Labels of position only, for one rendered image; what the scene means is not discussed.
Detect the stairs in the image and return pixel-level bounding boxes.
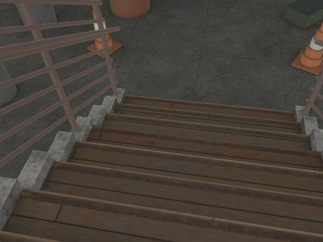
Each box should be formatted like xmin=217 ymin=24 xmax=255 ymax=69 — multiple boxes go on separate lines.
xmin=0 ymin=95 xmax=323 ymax=242

